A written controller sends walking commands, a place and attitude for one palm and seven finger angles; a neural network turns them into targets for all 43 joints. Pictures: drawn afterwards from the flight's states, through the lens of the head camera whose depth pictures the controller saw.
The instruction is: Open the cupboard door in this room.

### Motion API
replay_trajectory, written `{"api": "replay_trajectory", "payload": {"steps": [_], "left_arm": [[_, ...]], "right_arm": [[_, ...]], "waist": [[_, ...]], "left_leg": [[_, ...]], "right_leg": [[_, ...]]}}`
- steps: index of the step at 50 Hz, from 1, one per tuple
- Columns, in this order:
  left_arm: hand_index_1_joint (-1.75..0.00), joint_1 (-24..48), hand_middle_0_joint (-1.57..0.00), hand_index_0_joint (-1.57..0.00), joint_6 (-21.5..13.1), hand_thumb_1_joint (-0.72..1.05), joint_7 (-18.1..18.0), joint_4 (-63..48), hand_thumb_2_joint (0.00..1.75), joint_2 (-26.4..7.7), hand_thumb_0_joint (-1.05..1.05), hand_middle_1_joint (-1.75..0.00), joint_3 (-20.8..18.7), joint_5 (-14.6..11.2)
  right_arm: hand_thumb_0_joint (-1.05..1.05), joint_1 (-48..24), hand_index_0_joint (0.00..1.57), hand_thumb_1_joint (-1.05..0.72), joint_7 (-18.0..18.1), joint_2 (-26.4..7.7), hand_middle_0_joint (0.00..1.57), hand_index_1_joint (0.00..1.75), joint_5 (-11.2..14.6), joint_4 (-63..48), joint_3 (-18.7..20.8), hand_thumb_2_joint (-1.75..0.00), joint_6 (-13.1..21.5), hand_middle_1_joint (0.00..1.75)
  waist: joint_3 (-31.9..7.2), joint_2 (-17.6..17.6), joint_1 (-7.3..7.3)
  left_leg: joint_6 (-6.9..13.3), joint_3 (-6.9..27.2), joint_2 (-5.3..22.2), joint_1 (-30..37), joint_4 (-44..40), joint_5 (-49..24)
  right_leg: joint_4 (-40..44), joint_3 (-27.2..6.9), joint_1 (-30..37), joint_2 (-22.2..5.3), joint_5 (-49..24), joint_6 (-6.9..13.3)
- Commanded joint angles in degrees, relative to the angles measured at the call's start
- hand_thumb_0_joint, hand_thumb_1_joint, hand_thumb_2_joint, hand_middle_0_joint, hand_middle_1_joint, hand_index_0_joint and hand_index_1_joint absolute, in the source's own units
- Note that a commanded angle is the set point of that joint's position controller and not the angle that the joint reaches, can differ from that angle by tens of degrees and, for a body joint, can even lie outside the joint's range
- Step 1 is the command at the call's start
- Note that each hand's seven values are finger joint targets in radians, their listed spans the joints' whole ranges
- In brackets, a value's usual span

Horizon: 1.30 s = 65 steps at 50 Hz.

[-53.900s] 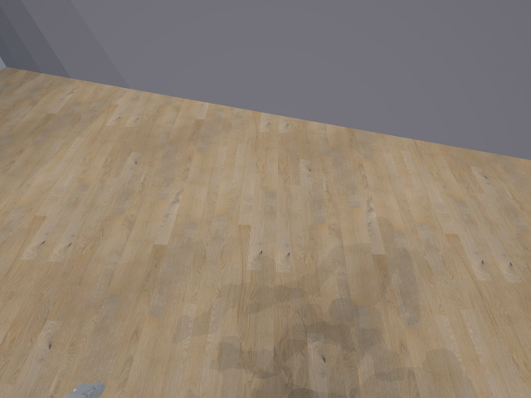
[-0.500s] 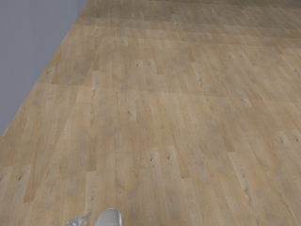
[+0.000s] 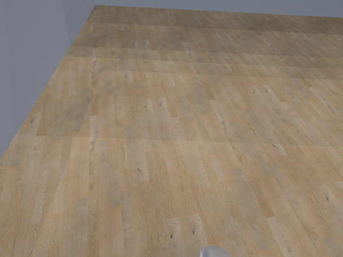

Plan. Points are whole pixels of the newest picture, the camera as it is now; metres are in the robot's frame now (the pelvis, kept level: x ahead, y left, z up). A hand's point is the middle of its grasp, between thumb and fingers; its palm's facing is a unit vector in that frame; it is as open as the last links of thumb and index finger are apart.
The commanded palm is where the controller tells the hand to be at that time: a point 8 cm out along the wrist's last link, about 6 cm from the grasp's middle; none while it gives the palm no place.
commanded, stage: walk to a spot facing it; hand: left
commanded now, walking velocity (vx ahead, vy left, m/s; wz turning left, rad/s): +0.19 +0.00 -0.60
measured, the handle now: out of the picture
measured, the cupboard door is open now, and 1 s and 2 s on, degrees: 45 45 45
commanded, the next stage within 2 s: turn to face it in 0.02 s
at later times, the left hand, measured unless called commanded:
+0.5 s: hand (146, 194) +0.31 +0.11 -0.17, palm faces -0.02 -0.99 -0.12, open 7.4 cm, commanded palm none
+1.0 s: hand (118, 204) +0.27 +0.19 -0.16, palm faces +0.33 -0.89 -0.31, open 7.4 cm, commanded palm none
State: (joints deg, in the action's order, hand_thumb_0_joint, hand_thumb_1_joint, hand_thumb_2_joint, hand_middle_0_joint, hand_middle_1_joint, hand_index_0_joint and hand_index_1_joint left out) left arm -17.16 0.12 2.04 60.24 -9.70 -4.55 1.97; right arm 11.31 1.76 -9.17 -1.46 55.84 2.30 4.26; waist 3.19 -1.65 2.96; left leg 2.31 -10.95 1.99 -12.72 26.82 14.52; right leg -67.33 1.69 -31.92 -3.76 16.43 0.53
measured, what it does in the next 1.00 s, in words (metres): walks ahead, turning left: right foot, then left foot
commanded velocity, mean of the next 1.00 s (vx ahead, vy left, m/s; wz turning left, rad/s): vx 0.00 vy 0.00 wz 0.49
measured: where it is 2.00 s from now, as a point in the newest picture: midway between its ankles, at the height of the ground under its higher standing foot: (191, 247)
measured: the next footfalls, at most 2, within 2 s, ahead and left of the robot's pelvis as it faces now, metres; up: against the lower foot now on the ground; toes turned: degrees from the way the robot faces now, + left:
right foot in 0.24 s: +0.23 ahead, -0.16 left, +0.00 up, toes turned -11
left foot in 0.58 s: +0.27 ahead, +0.08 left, +0.00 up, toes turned +14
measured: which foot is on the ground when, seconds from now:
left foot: down 0.00-0.24, up 0.26-0.56, down 0.58-1.00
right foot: up 0.00-0.22, down 0.24-0.58, up 0.60-1.00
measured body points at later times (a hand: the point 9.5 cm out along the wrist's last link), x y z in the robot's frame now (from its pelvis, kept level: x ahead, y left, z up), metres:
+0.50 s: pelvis +0.18 -0.04 +0.00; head +0.21 -0.02 +0.44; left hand +0.31 +0.16 -0.15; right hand +0.16 -0.25 -0.16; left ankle +0.18 +0.07 -0.70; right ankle +0.19 -0.15 -0.74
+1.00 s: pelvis +0.24 -0.06 -0.01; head +0.29 -0.06 +0.44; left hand +0.25 +0.23 -0.13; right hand +0.38 -0.30 -0.15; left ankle +0.23 +0.07 -0.74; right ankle +0.27 -0.19 -0.73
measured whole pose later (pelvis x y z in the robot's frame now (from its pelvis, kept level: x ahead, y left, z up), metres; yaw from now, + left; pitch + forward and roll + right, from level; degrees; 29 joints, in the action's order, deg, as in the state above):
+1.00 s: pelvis +0.24 -0.06 -0.01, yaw +20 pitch +3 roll +0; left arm -8.1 1.8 -0.6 51.8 -14.6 -4.0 1.0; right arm 11.6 0.0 -14.5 -1.4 53.1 4.5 -2.7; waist 2.7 2.0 -1.7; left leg -0.3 5.6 -1.7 -21.2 31.8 13.3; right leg -34.1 1.0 -18.3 -0.9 19.5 -3.3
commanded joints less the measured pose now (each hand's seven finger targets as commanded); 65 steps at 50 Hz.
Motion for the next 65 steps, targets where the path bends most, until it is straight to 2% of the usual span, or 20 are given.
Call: {"api": "replay_trajectory", "payload": {"steps": [1,7,10,11,12,13,18,26,27,28,29,30,35,44,48,49,50,51,56,65], "left_arm": [[-0.3,4.0,-0.2,-0.2,-0.3,0.9,0.8,-6.5,0.9,-0.9,0.0,-0.3,-0.4,-0.1],[-0.3,12.5,-0.2,-0.2,-0.6,0.9,0.6,-9.3,0.9,-2.1,0.0,-0.3,0.4,-0.2],[-0.3,1.7,-0.2,-0.2,-2.4,0.9,-0.8,-5.4,0.9,-5.0,0.0,-0.3,0.8,-0.1],[-0.3,-5.7,-0.2,-0.2,-3.4,0.9,-1.8,-2.7,0.9,-10.0,0.0,-0.3,-0.2,0.1],[-0.3,-9.4,-0.2,-0.2,-3.7,0.9,-2.2,-1.0,0.9,-15.0,0.0,-0.3,-0.6,-0.9],[-0.3,-6.7,-0.2,-0.2,-3.6,0.9,-2.6,-1.7,0.9,-15.1,0.0,-0.3,0.1,-1.6],[-0.3,9.4,-0.2,-0.2,-2.1,0.9,-3.8,-6.5,0.9,-9.0,0.0,-0.3,1.3,-1.1],[-0.3,9.6,-0.2,-0.2,-1.0,0.9,-3.7,-7.7,0.9,-9.1,0.0,-0.3,-0.7,-1.1],[-0.3,8.9,-0.2,-0.2,-0.6,0.9,-3.5,-8.2,0.9,-8.4,0.0,-0.3,-0.7,-1.4],[-0.3,6.7,-0.2,-0.2,0.2,0.9,-3.3,-9.8,0.9,-5.2,0.0,-0.3,-0.8,-1.6],[-0.3,9.9,-0.2,-0.2,0.6,0.9,-3.4,-12.1,0.9,-4.0,0.0,-0.3,-0.1,-1.6],[-0.3,13.0,-0.2,-0.2,1.0,0.9,-3.4,-13.4,0.9,-4.5,0.0,-0.3,0.1,-0.9],[-0.3,10.5,-0.2,-0.2,0.3,0.9,-2.6,-10.4,0.9,-4.8,0.0,-0.3,-0.5,-1.0],[-0.3,10.7,-0.2,-0.2,1.1,0.9,-2.8,-12.1,0.9,-7.1,0.0,-0.3,0.0,-1.2],[-0.3,4.0,-0.2,-0.2,0.3,0.9,-3.2,-11.1,0.9,-8.8,0.0,-0.3,-0.3,-1.4],[-0.3,1.7,-0.2,-0.2,-0.3,0.9,-3.6,-11.0,0.9,-11.9,0.0,-0.3,-1.0,-1.0],[-0.3,0.5,-0.2,-0.2,-0.9,0.9,-4.0,-11.3,0.9,-17.6,0.0,-0.3,-2.0,-0.1],[-0.3,2.3,-0.2,-0.2,-0.5,0.9,-4.0,-12.2,0.9,-18.6,0.0,-0.3,-1.4,-0.5],[-0.3,6.5,-0.2,-0.2,-1.4,0.9,-4.1,-13.1,0.9,-10.8,0.0,-0.3,0.3,-0.8],[-0.3,0.5,-0.2,-0.2,-1.2,0.9,-3.8,-10.4,0.9,-14.7,0.0,-0.3,-1.5,-0.2]], "right_arm": [[0.0,7.6,0.2,-0.9,-0.4,-8.6,0.2,0.3,-0.2,-0.9,1.8,-0.9,0.3,0.3],[0.0,12.9,0.2,-0.9,-0.3,-9.2,0.2,0.3,-0.7,1.1,1.2,-0.9,-1.1,0.3],[0.0,13.3,0.2,-0.9,-0.5,-8.8,0.2,0.3,0.2,2.6,0.2,-0.9,-1.4,0.3],[0.0,13.5,0.2,-0.9,-0.8,-6.7,0.2,0.3,1.1,2.5,-0.3,-0.9,-1.1,0.3],[0.0,16.5,0.2,-0.9,-0.4,-4.8,0.2,0.3,1.9,2.1,-0.5,-0.9,-1.7,0.3],[0.0,14.0,0.2,-0.9,-0.1,-5.0,0.2,0.3,1.9,2.2,-0.4,-0.9,-2.5,0.3],[0.0,13.6,0.2,-0.9,-1.0,-2.5,0.2,0.3,1.1,3.6,-0.2,-0.9,-5.7,0.3],[0.0,11.7,0.2,-0.9,-2.5,-2.8,0.2,0.3,0.4,0.4,0.7,-0.9,-5.8,0.3],[0.0,13.3,0.2,-0.9,-2.6,-4.8,0.2,0.3,0.2,0.4,1.2,-0.9,-5.5,0.3],[0.0,14.3,0.2,-0.9,-2.2,-10.1,0.2,0.3,-0.5,-0.6,2.5,-0.9,-5.1,0.3],[0.0,16.2,0.2,-0.9,-1.4,-14.3,0.2,0.3,-0.9,-1.2,3.7,-0.9,-5.1,0.3],[0.0,15.6,0.2,-0.9,-0.7,-14.2,0.2,0.3,-0.9,-1.2,3.7,-0.9,-5.0,0.3],[0.0,7.3,0.2,-0.9,0.1,-11.7,0.2,0.3,-0.1,-3.6,3.0,-0.9,-3.4,0.3],[0.0,3.4,0.2,-0.9,-1.1,-15.6,0.2,0.3,-0.3,-5.3,4.5,-0.9,-5.2,0.3],[0.0,-1.9,0.2,-0.9,-1.5,-15.7,0.2,0.3,0.3,-7.3,4.9,-0.9,-6.0,0.3],[0.0,-2.6,0.2,-0.9,-1.8,-13.6,0.2,0.3,0.8,-8.1,4.6,-0.9,-6.2,0.3],[0.0,-2.4,0.2,-0.9,-2.2,-9.5,0.2,0.3,1.2,-9.5,4.0,-0.9,-6.1,0.3],[0.0,-3.4,0.2,-0.9,-2.5,-11.3,0.2,0.3,0.5,-10.0,4.3,-0.9,-6.3,0.3],[0.0,-4.0,0.2,-0.9,-3.5,-9.3,0.2,0.3,0.6,-7.0,3.4,-0.9,-7.6,0.3],[0.0,-9.1,0.2,-0.9,-3.7,-7.3,0.2,0.3,1.2,-8.9,2.0,-0.9,-6.6,0.3]], "waist": [[0.5,5.8,-2.56],[0.9,8.3,-5.38],[-6.7,5.5,0.15],[-13.3,-2.7,3.16],[-19.3,-11.5,2.25],[-16.9,-6.4,2.41],[-4.9,-6.4,-4.88],[-4.3,-4.7,-5.71],[-5.2,2.1,-6.5],[-5.2,18.8,-6.67],[-5.7,23.2,-9.18],[-5.8,17.2,-8.83],[-8.8,8.7,-4.64],[-6.9,10.8,-5.19],[-7.3,9.8,-2.0],[-7.1,2.6,-0.73],[-6.7,-15.0,-0.2],[-4.4,-14.1,-0.52],[-3.7,-10.3,-4.03],[-6.7,-11.5,-0.98]], "left_leg": [[4.3,5.1,16.4,-1.0,-16.6,-8.0],[3.3,0.5,15.9,6.0,-8.3,-27.9],[0.1,0.8,12.3,2.3,6.4,-36.7],[-2.7,-1.6,7.5,-9.3,18.7,-22.7],[-5.0,1.1,0.8,-15.8,33.8,22.1],[-4.6,8.2,2.4,-15.4,38.4,25.6],[-5.5,8.6,4.7,-12.2,35.3,13.2],[-4.9,3.2,2.3,-5.1,9.2,0.1],[-4.0,5.6,3.1,-0.1,3.9,-7.2],[2.2,24.5,14.7,2.0,-2.5,-18.7],[9.7,37.5,23.7,1.2,-8.5,-22.7],[11.0,38.7,23.1,0.5,-9.6,-14.5],[6.3,23.7,13.8,5.1,-5.3,-28.3],[6.5,27.4,11.0,2.3,-6.2,-17.8],[4.0,28.6,7.6,-6.7,-1.5,-13.2],[0.9,25.9,3.7,-14.3,4.0,-4.4],[-4.5,14.6,-5.8,-24.2,18.1,13.9],[-4.4,13.7,-4.8,-23.2,32.3,21.4],[-6.6,11.0,-0.5,-21.5,40.6,9.7],[-5.2,4.4,-1.8,-10.9,12.0,10.3]], "right_leg": [[12.0,0.7,-0.8,-3.5,-6.0,-1.3],[27.0,5.3,3.6,0.4,-7.2,0.0],[38.0,5.4,27.0,3.1,-14.7,2.0],[36.6,-5.2,43.4,-8.0,-34.0,5.3],[39.7,-17.7,50.4,-24.0,-51.9,12.8],[42.8,-15.2,42.0,-24.7,-49.1,14.1],[48.9,1.3,19.4,-17.7,-30.4,7.9],[40.2,8.9,17.8,-15.3,-11.9,2.9],[34.6,10.3,14.5,-13.3,-5.9,0.8],[23.8,12.2,5.5,-6.3,11.1,-3.7],[10.5,7.3,1.1,-1.2,25.3,-4.6],[1.9,2.1,-1.8,-1.3,21.3,-4.0],[0.3,-2.0,-3.5,-1.4,6.2,-5.6],[19.7,-0.6,5.6,2.4,8.2,-5.2],[38.6,0.7,21.1,3.8,-0.6,-4.0],[47.9,-4.8,28.7,-2.1,-1.1,-2.5],[54.6,-22.4,32.7,-18.4,-1.9,3.7],[54.5,-23.4,24.2,-25.5,-5.0,8.4],[46.3,-2.7,25.1,-13.3,-31.3,4.9],[39.1,2.4,31.9,-16.8,-40.9,4.6]]}}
